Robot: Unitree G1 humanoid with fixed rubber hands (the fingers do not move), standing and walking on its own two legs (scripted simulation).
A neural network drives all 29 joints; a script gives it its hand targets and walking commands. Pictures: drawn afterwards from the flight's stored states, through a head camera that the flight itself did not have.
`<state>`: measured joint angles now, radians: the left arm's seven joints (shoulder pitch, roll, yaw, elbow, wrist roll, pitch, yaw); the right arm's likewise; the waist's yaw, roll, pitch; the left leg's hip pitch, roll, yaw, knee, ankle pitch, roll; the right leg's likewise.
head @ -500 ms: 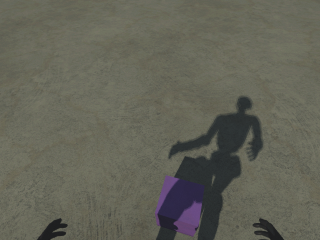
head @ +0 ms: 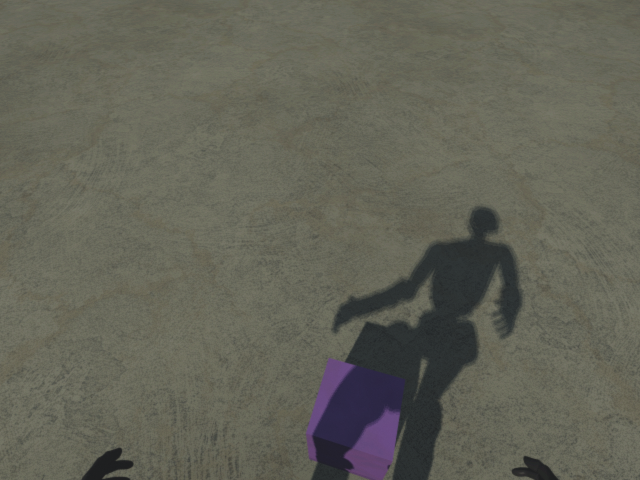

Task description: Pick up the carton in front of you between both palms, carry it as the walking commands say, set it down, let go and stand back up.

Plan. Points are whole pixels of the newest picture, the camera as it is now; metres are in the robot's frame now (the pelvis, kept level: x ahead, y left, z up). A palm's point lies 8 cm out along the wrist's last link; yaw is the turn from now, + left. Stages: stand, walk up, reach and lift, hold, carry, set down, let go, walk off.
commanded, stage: stand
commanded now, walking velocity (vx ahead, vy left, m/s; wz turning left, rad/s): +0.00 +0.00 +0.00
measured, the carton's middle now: (355, 421) +0.39 -0.08 -0.65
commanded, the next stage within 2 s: none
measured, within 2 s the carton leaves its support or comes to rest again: neither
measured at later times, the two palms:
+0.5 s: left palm out of the picture +0.08 +0.31 -0.09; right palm out of the picture +0.07 -0.30 -0.11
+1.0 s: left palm out of the picture +0.09 +0.31 -0.09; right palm out of the picture +0.06 -0.30 -0.11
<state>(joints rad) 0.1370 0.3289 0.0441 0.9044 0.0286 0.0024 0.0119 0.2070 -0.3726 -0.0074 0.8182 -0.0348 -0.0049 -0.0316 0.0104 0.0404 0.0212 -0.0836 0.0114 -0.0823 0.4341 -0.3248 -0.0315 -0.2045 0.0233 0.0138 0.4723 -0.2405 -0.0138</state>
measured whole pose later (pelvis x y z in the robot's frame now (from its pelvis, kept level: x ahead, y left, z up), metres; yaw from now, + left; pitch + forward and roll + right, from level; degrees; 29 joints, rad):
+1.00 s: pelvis -0.02 +0.01 +0.00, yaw -1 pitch -2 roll +0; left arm 0.10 0.37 0.02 1.04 0.01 -0.01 0.01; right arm 0.17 -0.40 0.00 0.99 -0.02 -0.01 -0.02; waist 0.00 0.02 0.04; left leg -0.06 0.01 -0.05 0.38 -0.27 -0.02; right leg -0.19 0.02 0.05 0.42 -0.18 0.00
